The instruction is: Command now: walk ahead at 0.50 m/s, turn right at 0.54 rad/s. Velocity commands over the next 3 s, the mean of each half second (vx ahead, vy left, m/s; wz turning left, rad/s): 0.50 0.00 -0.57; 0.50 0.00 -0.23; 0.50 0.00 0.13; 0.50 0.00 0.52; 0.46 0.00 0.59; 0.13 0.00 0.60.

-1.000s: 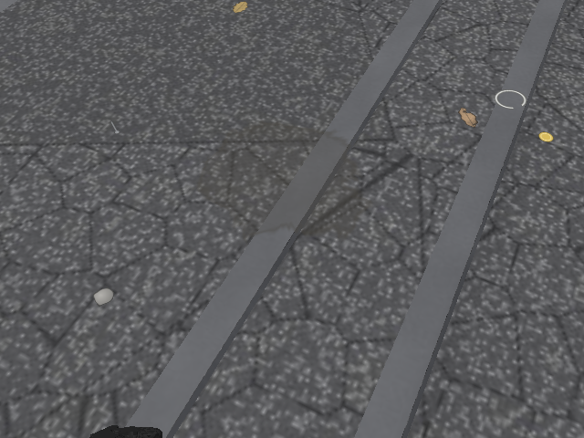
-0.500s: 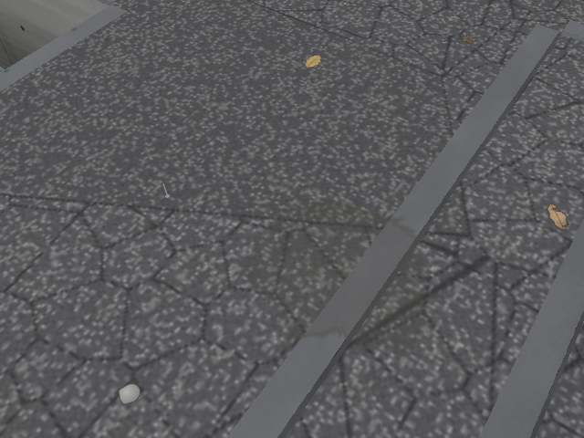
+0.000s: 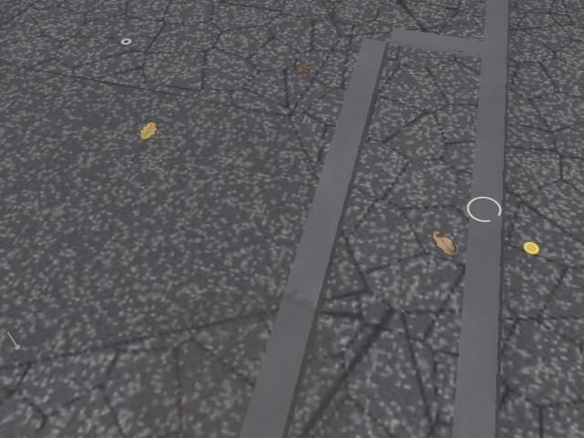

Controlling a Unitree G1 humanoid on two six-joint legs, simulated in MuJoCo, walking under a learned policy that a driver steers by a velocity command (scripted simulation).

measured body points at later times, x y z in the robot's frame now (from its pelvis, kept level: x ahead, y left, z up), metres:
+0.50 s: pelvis +0.27 -0.05 +0.01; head +0.30 -0.08 +0.45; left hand +0.33 +0.23 -0.12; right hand +0.40 -0.33 -0.11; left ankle +0.47 +0.08 -0.67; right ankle +0.18 -0.07 -0.74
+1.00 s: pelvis +0.55 -0.09 +0.01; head +0.57 -0.09 +0.46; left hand +0.78 +0.07 -0.11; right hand +0.43 -0.33 -0.12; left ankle +0.54 +0.00 -0.74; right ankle +0.58 -0.27 -0.68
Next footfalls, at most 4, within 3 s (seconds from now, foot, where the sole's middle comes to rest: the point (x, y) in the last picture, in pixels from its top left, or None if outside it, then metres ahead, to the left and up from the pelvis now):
0.12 right None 0.22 -0.08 -0.77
0.68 left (302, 384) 0.58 -0.02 -0.77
1.20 right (414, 322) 0.73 -0.31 -0.77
1.76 left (366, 223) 1.05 -0.22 -0.77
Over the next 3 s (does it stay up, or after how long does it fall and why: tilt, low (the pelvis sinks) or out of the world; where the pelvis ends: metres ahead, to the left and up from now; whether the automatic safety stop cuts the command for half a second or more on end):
stays up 1.38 -0.23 0.00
